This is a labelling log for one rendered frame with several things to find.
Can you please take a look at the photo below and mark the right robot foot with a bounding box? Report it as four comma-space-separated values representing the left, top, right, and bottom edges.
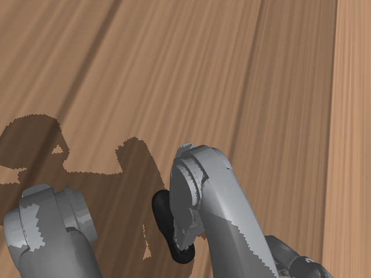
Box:
152, 190, 195, 264

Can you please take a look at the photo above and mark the right robot arm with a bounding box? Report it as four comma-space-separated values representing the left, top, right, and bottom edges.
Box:
289, 256, 334, 278

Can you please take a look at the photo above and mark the right robot hand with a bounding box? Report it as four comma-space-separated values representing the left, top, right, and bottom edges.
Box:
264, 235, 300, 278

